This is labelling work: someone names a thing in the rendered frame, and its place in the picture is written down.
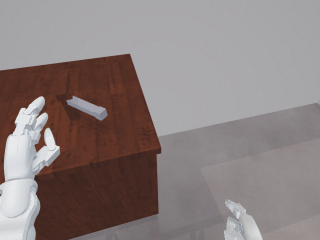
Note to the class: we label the tap lever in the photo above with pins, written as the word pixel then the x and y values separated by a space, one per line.
pixel 97 111

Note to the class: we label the right robot hand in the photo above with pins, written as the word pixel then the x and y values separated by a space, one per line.
pixel 244 229

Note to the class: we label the left robot hand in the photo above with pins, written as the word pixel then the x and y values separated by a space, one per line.
pixel 20 148

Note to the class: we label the counter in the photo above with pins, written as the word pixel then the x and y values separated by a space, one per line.
pixel 106 173

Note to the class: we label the left robot forearm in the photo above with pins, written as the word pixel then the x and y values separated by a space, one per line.
pixel 19 207

